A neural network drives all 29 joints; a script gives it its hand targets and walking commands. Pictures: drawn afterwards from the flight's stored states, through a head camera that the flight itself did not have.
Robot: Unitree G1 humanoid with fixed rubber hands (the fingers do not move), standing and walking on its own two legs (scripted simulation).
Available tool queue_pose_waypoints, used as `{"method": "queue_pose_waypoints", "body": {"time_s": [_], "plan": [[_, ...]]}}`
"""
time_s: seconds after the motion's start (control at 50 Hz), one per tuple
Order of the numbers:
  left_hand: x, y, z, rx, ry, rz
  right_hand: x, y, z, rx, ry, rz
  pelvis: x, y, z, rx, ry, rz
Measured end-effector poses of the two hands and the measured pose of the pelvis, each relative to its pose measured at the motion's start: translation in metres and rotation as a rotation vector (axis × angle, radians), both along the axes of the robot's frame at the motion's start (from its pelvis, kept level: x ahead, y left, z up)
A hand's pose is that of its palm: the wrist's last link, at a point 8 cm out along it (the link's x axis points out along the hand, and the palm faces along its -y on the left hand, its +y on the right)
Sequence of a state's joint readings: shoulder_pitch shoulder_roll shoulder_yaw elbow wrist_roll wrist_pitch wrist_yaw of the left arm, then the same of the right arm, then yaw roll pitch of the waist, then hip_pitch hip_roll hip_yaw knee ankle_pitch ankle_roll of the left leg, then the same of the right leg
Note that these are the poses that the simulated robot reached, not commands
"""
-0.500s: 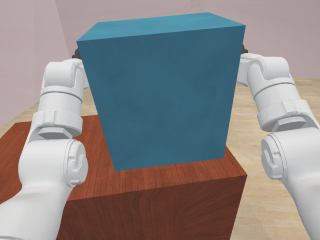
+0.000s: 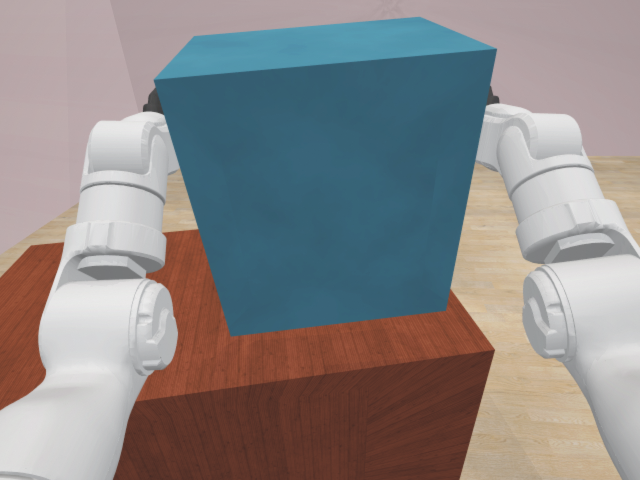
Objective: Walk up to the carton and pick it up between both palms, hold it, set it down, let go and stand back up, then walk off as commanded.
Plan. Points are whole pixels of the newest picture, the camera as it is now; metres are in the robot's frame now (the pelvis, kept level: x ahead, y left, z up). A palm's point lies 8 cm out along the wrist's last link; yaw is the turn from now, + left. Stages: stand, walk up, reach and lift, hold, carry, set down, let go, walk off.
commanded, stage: set down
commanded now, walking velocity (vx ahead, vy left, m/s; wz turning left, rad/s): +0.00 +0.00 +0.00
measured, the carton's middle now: (324, 178) +0.36 -0.01 +0.30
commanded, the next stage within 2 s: none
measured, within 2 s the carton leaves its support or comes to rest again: neither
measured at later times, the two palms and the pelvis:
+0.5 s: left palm (178, 148) +0.41 +0.17 +0.33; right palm (463, 138) +0.40 -0.19 +0.33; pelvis +0.01 +0.00 +0.00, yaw +0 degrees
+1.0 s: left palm (179, 178) +0.42 +0.18 +0.29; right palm (442, 155) +0.43 -0.17 +0.30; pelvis +0.03 +0.00 +0.00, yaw +0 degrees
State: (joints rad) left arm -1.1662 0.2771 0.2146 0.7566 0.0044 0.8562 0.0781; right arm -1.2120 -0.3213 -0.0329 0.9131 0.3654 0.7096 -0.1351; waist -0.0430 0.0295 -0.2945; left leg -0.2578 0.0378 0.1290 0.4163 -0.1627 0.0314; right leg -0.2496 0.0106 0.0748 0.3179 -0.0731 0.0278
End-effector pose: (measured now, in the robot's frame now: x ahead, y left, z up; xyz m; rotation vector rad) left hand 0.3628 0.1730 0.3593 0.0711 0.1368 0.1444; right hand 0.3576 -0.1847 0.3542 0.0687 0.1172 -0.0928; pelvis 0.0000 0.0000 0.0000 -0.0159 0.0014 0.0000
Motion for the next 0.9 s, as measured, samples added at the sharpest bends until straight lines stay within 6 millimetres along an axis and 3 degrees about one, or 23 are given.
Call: {"method": "queue_pose_waypoints", "body": {"time_s": [0.24, 0.4, 0.62, 0.76, 0.9], "plan": [[0.009, -0.001, 0.008, -0.081, -0.066, -0.046, 0.011, -0.007, 0.004, 0.015, -0.064, 0.013, 0.001, 0.0, 0.0, 0.001, 0.002, 0.0], [0.03, -0.004, -0.014, -0.083, -0.033, -0.037, 0.031, -0.008, -0.018, 0.005, -0.037, 0.013, 0.003, -0.001, 0.001, 0.001, 0.007, 0.0], [0.058, 0.002, -0.045, -0.054, -0.017, 0.003, 0.062, 0.001, -0.031, -0.038, -0.035, 0.012, 0.017, -0.001, 0.003, 0.0, 0.027, -0.001], [0.063, 0.01, -0.065, -0.024, -0.007, 0.02, 0.072, 0.01, -0.044, -0.035, -0.029, 0.022, 0.025, 0.002, 0.004, -0.004, 0.014, -0.001], [0.061, 0.012, -0.07, -0.024, 0.0, 0.022, 0.071, 0.012, -0.053, -0.006, -0.023, 0.02, 0.028, 0.004, 0.004, -0.007, 0.002, -0.001]]}}
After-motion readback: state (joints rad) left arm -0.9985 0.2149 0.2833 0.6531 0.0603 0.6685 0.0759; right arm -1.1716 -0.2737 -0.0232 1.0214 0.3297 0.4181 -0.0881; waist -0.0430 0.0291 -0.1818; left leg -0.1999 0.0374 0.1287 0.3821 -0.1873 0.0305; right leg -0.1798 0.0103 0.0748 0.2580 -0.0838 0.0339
